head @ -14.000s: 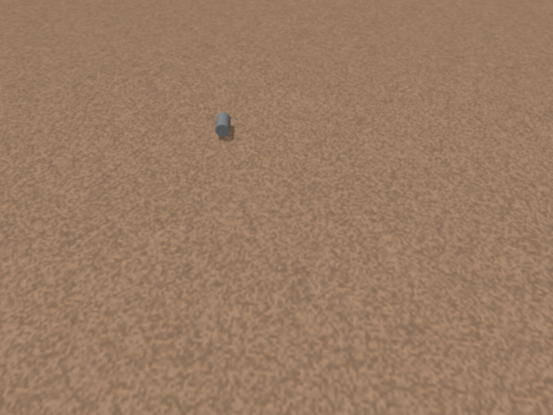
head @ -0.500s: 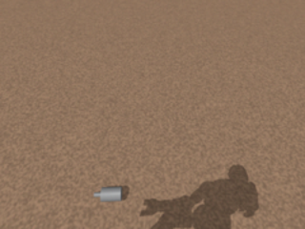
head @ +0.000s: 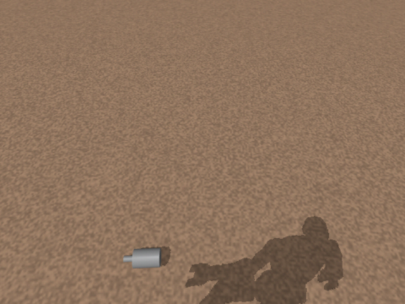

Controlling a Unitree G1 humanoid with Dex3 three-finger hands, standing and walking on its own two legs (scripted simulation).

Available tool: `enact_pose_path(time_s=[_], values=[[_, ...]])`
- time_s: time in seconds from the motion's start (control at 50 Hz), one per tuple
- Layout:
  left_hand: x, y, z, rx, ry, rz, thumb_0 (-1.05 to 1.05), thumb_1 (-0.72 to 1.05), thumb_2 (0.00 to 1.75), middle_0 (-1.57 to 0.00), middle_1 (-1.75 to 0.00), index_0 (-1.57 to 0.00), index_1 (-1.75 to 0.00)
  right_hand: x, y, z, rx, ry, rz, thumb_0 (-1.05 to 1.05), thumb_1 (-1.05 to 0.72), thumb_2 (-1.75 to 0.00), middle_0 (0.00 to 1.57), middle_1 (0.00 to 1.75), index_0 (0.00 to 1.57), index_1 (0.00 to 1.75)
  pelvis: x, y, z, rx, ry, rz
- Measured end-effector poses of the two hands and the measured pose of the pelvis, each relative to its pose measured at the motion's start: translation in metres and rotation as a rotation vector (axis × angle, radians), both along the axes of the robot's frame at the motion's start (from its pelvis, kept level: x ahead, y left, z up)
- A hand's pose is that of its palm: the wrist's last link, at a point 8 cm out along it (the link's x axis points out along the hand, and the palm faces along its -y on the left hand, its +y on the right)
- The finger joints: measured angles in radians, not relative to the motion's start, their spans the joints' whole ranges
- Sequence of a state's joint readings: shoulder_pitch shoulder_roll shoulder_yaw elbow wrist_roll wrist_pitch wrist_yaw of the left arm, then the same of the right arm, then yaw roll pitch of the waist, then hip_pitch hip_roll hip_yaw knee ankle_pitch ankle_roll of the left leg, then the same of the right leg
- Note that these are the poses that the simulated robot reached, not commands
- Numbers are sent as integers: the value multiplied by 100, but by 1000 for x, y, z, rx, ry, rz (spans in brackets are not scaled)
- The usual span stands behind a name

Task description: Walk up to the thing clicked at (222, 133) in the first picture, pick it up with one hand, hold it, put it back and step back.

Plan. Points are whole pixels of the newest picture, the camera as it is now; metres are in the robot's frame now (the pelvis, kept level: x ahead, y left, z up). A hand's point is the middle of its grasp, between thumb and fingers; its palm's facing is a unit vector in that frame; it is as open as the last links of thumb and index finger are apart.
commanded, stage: stand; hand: left
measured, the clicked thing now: (142, 258) +0.42 +0.27 -0.74
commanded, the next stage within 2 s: walk up in 0.66 s
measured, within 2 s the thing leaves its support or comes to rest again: neither
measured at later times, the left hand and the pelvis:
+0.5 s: hand out of the picture +0.07 +0.25 -0.16, palm faces -0.04 -0.94 -0.34, open 7.4 cm; pelvis +0.00 +0.00 +0.00, yaw +0 degrees
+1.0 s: hand out of the picture +0.06 +0.24 -0.16, palm faces +0.05 -0.94 -0.34, open 7.4 cm; pelvis +0.01 -0.02 -0.01, yaw +2 degrees
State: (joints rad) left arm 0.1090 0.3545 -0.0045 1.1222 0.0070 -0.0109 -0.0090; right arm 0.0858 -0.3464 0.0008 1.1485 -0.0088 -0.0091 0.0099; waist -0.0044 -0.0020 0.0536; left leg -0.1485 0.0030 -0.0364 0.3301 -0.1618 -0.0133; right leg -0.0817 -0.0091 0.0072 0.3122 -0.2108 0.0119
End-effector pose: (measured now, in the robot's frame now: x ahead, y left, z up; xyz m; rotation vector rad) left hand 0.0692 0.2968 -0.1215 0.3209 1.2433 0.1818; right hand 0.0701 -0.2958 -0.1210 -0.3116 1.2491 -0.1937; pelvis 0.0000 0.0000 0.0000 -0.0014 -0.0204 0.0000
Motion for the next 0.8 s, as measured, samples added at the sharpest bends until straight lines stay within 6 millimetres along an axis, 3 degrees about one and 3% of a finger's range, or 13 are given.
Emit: enact_pose_path(time_s=[0.36, 0.68, 0.8], values=[[1, 0, 2, 5, -16, -4, 0, 91, 90, -20, -30, -20, -30, 4, 0, 1, 1, -21, 0, 1, -90, -90, 20, 30, 20, 30, 0, 0, 0, 0, -8, -1], [-9, 2, 0, 2, 4, 2, 0, 91, 90, -20, -30, -20, -30, -6, 0, 1, -1, -10, -4, 1, -90, -90, 20, 30, 20, 30, -3, 0, 0, 0, -9, -1], [-13, 5, -2, 6, 5, 54, 0, 91, 90, -20, -30, -20, -30, -10, -9, 1, -28, -3, 5, 1, -90, -90, 20, 30, 20, 30, -1, -8, -3, 7, -2, 16]])
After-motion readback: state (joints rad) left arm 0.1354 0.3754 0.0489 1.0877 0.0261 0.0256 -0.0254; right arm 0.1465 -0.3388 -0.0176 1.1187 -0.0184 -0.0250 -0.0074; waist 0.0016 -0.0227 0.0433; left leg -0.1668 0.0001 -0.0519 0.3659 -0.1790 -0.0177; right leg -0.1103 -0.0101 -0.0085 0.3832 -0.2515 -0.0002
